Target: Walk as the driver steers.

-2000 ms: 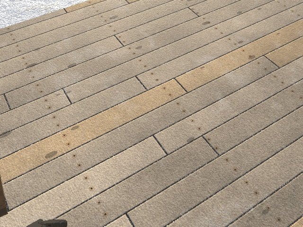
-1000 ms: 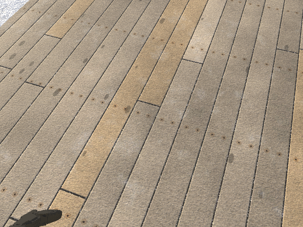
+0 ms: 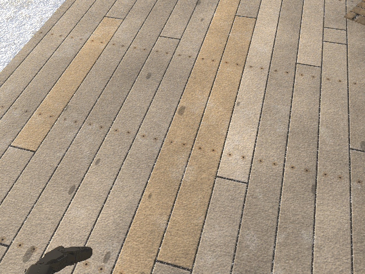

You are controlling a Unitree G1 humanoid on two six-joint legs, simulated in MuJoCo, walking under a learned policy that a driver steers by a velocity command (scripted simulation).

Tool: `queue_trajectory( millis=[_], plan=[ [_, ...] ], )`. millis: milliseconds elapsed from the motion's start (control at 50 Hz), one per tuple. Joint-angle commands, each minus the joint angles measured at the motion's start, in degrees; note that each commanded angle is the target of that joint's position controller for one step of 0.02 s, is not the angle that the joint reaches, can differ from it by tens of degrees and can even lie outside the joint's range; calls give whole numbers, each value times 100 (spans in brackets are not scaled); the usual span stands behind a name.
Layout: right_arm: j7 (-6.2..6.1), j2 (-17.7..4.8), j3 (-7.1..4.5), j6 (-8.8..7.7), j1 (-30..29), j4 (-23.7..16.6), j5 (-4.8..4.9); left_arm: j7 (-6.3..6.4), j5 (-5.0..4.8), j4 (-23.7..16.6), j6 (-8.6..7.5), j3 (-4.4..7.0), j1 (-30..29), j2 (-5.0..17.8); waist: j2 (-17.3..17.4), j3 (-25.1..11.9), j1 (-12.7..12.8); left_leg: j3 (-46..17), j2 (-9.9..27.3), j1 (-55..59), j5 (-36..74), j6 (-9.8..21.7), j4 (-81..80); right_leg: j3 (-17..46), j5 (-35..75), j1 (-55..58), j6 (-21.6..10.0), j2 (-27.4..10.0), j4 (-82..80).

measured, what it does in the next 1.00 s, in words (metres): walks ahead, turning left: left foot, then right foot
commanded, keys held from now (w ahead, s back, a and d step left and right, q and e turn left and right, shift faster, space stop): w+q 0.04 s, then q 0.38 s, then w+q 0.58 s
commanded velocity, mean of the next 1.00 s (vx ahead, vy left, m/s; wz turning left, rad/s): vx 0.32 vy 0.00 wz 0.50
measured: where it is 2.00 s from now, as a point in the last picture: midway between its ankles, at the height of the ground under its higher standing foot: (82, 209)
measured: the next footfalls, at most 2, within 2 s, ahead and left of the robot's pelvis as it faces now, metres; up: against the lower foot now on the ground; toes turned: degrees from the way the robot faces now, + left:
left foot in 0.46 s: +0.30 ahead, +0.13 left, +0.00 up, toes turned +15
right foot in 0.88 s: +0.47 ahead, -0.06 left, +0.00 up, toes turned +32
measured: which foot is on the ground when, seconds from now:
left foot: down 0.00-0.00, up 0.02-0.44, down 0.46-0.88, up 0.90-1.00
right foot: down 0.00-0.46, up 0.48-0.86, down 0.88-1.00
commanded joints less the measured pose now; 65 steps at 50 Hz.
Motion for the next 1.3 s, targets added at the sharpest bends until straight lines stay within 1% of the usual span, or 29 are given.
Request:
queue_trajectory(
  millis=[20, 40, 80, 100, 180, 280, 360, 420, 440, 460, 480, 500, 520, 540, 560, 620, 700, 780, 840, 860, 880, 900, 920, 940, 960, 1020, 1180, 1260, 1300],
  plan=[
    [24, -278, 58, -248, 323, -454, 17, 102, 47, 175, 24, 488, 2448, 1350, -1413, -2438, 1167, -692, -221, -3774, -749, 97, 4076, 4162, -1295, 5103, -1442, -2300, -1068],
    [45, -744, -93, -282, -163, -579, 172, 118, 16, 182, 24, 383, 2091, 1067, -964, -1474, 1155, -781, 83, -4225, -422, 145, 4408, 3350, -1587, 4385, -1154, -2119, -1213],
    [-3, -664, -123, -225, -611, -661, 84, 110, 55, 143, 1, 257, 1255, 714, -504, -489, 774, -565, 455, -3864, 339, 45, 3947, 1906, 275, 2802, -918, -1703, -1456],
    [-36, -596, -164, -125, -448, -591, 48, 93, 90, 145, -54, 222, 991, 577, -612, -345, 543, -600, 580, -3443, 519, -26, 3712, 1321, 1215, 2294, -825, -1516, -1550],
    [-95, -255, -160, 180, -287, -668, 6, 159, 137, 280, -141, 297, 557, 719, -599, -217, 195, -408, 517, -3052, 1087, -294, 3171, 134, 2978, 1584, -884, -1381, -1758],
    [85, -65, -105, 182, -1012, -1056, -47, 376, 76, 443, 66, 353, 613, 912, -485, -293, 464, -43, 461, -2749, 2522, -245, 1387, -672, 2740, 1899, -786, -1240, -1710],
    [242, -227, -190, 235, -1342, -1379, -68, 402, -59, 569, 259, 425, 692, 1080, -447, -288, 549, 79, 389, -2790, 2089, -38, 793, -675, 2601, 2507, -717, -1530, -1230],
    [283, -388, -300, 263, -1040, -1463, -72, 434, -190, 553, 381, 468, 520, 1127, -458, -359, 310, 354, 97, -2309, 1651, 269, 239, -757, 3057, 2594, -466, -1505, -207],
    [228, -543, -392, 251, -671, -1388, -71, 434, -187, 588, 405, 458, 629, 1058, -238, -625, 147, 445, -140, -1596, 2146, 473, -177, -924, 2967, 2436, -258, -1256, 571],
    [88, -1084, -580, 267, -264, -1377, -53, 407, -36, 587, 398, 428, 929, 963, 599, -987, 45, -552, 380, -491, 4015, 848, -361, -1067, 1596, 1632, 134, -851, 1852],
    [-6, -1630, -680, 282, -233, -1455, -27, 332, 243, 314, 348, 262, 1141, 501, 1798, -1371, 416, -2893, 1668, 1098, 4297, 2084, -342, -856, -3197, -598, 562, 205, 3769],
    [56, -1259, -555, 198, 77, -1518, -48, 204, 83, 286, 233, 263, 860, 680, 1237, -2144, -8, -4097, 1974, 1468, 1895, 2469, -1093, 522, -3478, -1254, 472, 347, 4484],
    [80, -998, -483, 110, -108, -1527, -22, 133, -152, 173, 155, 316, 447, 861, 841, -1535, -42, -3715, 1803, 1111, 552, 2177, -1413, 672, -2961, -1702, 328, 108, 4472],
    [63, -796, -423, 73, -400, -1530, 55, 126, -146, 160, 109, 322, 262, 877, 434, -1008, 86, -3340, 1575, 523, -319, 1842, -1568, 655, -2441, -1754, 234, -122, 4049],
    [39, -680, -368, 72, -691, -1578, 54, 156, -39, 181, 95, 354, 158, 931, 291, -632, 228, -3064, 1425, -141, -369, 1640, -1698, 625, -2141, -1534, 220, -257, 3534],
    [-79, -669, -356, 65, -1007, -1747, -89, 178, 50, 243, 82, 349, 235, 783, 482, -470, 454, -2378, 927, -1089, 298, 1457, -1911, 456, -1483, -591, 317, -180, 2413],
    [-157, -878, -449, 72, -799, -1735, -24, 159, 17, 228, 56, 239, 35, 530, 636, -488, 312, -2011, 690, -1422, 536, 1368, -1762, 388, -862, 18, 530, 59, 1084],
    [-124, -894, -455, 137, -571, -1698, 19, 103, -79, 126, -23, 263, -174, 668, 768, -432, 192, -2372, 723, -1531, 53, 1269, -1555, 440, -699, 415, 537, 214, 400],
    [-111, -723, -392, 178, -668, -1724, 26, 90, -112, 227, -120, 329, 236, 729, 767, -399, 507, -2581, 554, -1858, -465, 1056, -1129, 412, -579, 1319, 378, 233, -225],
    [-115, -542, -335, 180, -709, -1742, 13, 107, -102, 334, -136, 374, 586, 785, 689, -420, 701, -2474, 362, -2170, -645, 891, -747, 448, -661, 1869, 297, 107, -442],
    [-120, -160, -217, 161, -781, -1798, -6, 155, -38, 476, -152, 460, 1276, 1052, 231, -613, 980, -2049, 25, -2925, -964, 588, 404, 1230, -1242, 2799, 31, -686, -764],
    [-128, 204, -111, 120, -745, -1961, 25, 188, 111, 546, -108, 518, 1741, 1458, -948, -706, 960, -997, -637, -4085, -1025, 275, 2139, 3026, -2831, 3524, -474, -1806, -1496],
    [-119, -222, -181, 39, -665, -2174, 122, 135, 157, 593, -106, 584, 1702, 1652, -1591, -363, 765, -959, -260, -4967, -844, 240, 3053, 4512, -4114, 3258, -1011, -2395, -1931],
    [-113, -581, -274, 42, -694, -2035, 98, 145, 31, 479, -109, 481, 1390, 1217, -1186, 22, 755, -990, 18, -5184, -351, 179, 3496, 4033, -4104, 3080, -964, -2190, -1915],
    [-91, -660, -321, 63, -713, -1904, 40, 164, -21, 450, -96, 401, 1244, 930, -935, 149, 736, -925, 85, -5134, 115, 128, 3625, 3248, -3412, 2933, -727, -1838, -1838],
    [-7, -426, -297, 52, -898, -1893, 21, 216, 72, 464, -79, 318, 1078, 757, -719, 160, 678, -756, 341, -4711, 1132, 25, 3586, 1728, -1399, 2510, -473, -1343, -2005],
    [158, -39, -128, 44, -1765, -2200, 39, 261, 41, 781, -33, 341, 1489, 989, -559, 257, 940, -227, 406, -4259, 2600, -127, 1744, -5, 621, 2635, -496, -1222, -2109],
    [334, 46, -64, 20, -2341, -2396, 75, 260, -61, 974, 61, 375, 1808, 1172, -448, 524, 1071, 174, 327, -3997, 2428, 106, 853, -379, 1130, 3045, -456, -1432, -2012],
    [385, -93, -124, 23, -2294, -2442, 61, 268, -108, 992, 119, 414, 1781, 1326, -557, 370, 879, 450, 72, -3431, 1987, 338, 582, -656, 2828, 3256, -353, -1469, -1553]
  ],
)
Velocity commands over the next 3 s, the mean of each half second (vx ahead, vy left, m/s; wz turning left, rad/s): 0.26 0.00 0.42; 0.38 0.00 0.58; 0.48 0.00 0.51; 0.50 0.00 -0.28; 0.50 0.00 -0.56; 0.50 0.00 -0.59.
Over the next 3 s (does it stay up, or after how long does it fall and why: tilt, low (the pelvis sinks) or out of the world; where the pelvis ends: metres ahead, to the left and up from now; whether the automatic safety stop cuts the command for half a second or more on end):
stays up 1.25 0.56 0.00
